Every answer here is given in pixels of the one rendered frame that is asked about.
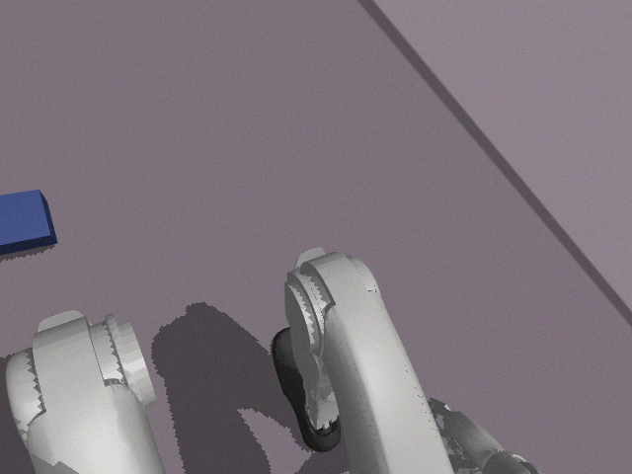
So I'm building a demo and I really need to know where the carton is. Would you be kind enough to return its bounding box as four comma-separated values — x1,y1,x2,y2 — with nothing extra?
0,190,57,256

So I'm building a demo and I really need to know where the right robot arm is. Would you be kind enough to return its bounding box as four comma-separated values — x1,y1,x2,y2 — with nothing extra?
482,450,543,474

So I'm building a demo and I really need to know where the right robot foot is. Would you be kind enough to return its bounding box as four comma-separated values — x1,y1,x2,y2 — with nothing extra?
273,327,341,452

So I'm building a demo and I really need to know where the right robot hand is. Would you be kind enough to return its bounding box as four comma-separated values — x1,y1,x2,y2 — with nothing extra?
428,398,504,474

